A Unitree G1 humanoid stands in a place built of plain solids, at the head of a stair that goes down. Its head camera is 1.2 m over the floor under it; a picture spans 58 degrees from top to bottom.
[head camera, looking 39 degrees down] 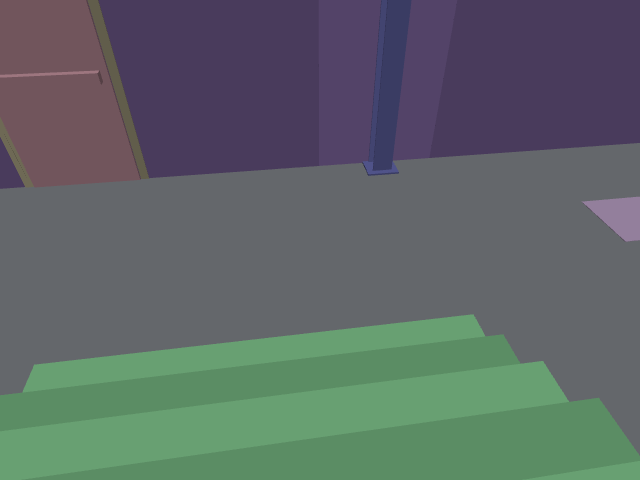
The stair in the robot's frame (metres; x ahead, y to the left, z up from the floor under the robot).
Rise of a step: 0.17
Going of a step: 0.30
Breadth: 2.60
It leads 8 degrees to the left of straight ahead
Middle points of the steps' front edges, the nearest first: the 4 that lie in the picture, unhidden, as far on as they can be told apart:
0.75 0.19 -0.35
1.04 0.23 -0.52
1.34 0.28 -0.70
1.64 0.32 -0.87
